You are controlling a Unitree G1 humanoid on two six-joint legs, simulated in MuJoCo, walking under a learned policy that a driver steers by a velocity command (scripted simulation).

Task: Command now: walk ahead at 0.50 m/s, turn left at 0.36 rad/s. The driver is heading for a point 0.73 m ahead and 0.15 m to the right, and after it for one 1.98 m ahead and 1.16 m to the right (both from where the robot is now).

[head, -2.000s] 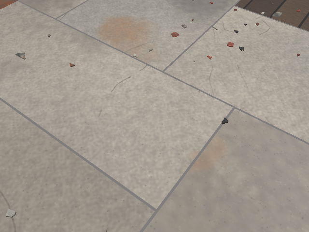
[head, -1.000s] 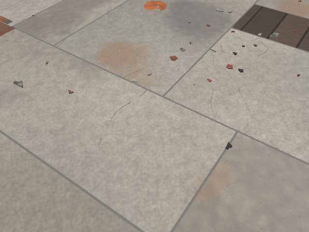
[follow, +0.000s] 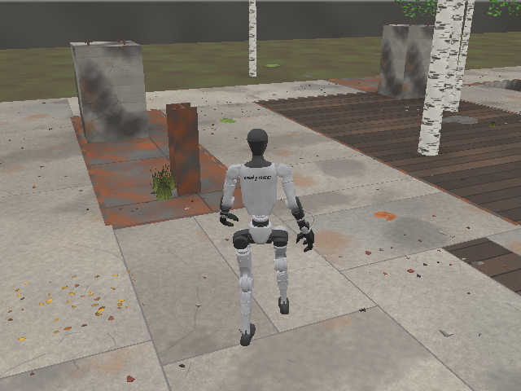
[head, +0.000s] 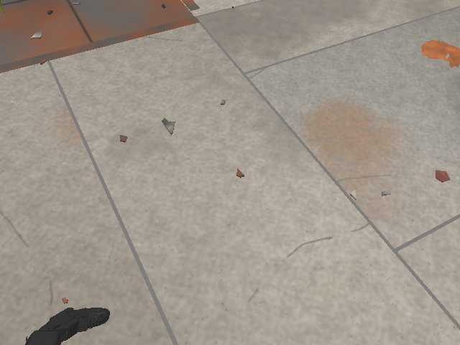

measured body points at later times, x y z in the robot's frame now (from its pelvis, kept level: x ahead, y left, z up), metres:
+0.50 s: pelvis +0.27 -0.01 +0.00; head +0.31 +0.00 +0.45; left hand +0.23 +0.27 -0.13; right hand +0.52 -0.21 -0.08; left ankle +0.42 +0.14 -0.71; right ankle +0.18 -0.13 -0.74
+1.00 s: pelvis +0.52 +0.02 +0.00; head +0.55 +0.01 +0.45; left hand +0.76 +0.22 -0.09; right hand +0.49 -0.27 -0.13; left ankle +0.43 +0.14 -0.74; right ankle +0.66 -0.15 -0.70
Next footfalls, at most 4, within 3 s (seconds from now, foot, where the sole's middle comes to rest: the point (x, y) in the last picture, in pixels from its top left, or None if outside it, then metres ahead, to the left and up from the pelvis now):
0.06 right None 0.22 -0.13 -0.77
0.56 left None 0.47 0.14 -0.77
1.10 right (254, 261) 0.72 -0.15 -0.77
1.60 left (223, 179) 1.05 -0.07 -0.77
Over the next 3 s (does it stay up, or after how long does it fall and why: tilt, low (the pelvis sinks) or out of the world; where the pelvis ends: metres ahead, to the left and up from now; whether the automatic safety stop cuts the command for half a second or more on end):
stays up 1.37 -0.65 0.01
